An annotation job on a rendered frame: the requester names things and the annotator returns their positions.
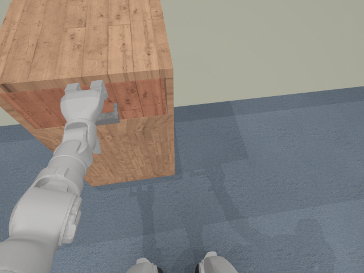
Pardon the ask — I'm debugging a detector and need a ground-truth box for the left robot forearm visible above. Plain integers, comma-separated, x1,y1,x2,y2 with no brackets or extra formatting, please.
9,118,97,236

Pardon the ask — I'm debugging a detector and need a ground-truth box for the left robot hand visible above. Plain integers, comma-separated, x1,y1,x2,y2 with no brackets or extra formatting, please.
60,80,108,154

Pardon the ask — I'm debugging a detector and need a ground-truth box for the right robot thigh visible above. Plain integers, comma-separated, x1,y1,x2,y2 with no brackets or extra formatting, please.
198,256,238,273

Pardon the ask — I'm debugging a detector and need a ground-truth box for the left robot upper arm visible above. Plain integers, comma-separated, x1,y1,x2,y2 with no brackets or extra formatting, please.
0,187,82,273

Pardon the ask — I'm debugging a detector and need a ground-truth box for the drawer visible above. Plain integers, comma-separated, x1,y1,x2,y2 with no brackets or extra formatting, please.
0,78,166,129

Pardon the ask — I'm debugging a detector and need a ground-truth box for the right robot shin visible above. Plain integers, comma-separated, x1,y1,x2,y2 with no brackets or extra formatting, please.
203,251,217,260

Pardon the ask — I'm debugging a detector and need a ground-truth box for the cabinet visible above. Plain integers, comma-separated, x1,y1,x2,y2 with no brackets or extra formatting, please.
0,0,175,187

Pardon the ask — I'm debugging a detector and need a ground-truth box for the handle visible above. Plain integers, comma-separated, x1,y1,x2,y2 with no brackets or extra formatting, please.
95,103,119,126

